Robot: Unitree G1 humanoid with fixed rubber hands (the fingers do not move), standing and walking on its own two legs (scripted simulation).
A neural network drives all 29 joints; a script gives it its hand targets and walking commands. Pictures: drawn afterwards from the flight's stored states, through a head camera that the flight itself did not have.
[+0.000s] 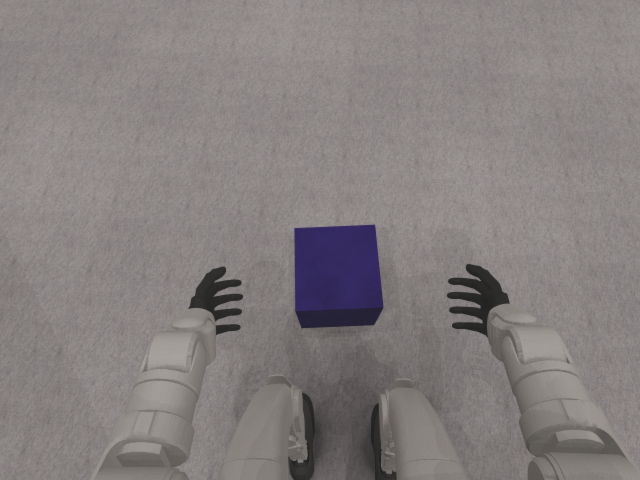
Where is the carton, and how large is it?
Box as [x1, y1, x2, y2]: [294, 225, 383, 327]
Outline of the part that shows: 374,225 294,228 295,311 301,327 374,324 383,307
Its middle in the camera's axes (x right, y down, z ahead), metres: +0.04 +0.11 +1.06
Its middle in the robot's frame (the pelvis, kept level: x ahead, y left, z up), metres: +0.52 -0.01 -0.58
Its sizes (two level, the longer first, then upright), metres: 0.216 0.208 0.215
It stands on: the floor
